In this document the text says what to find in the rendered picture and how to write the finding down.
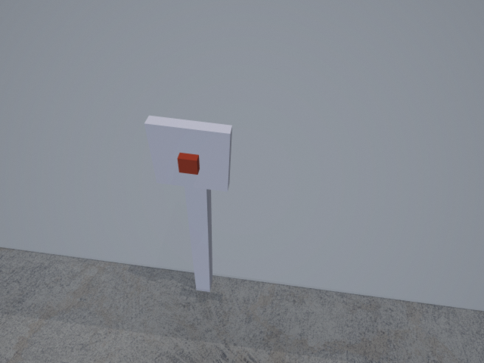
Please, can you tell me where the panel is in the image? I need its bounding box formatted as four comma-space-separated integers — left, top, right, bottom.
144, 116, 232, 292

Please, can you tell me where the button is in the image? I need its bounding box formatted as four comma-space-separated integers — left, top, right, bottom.
178, 153, 200, 175

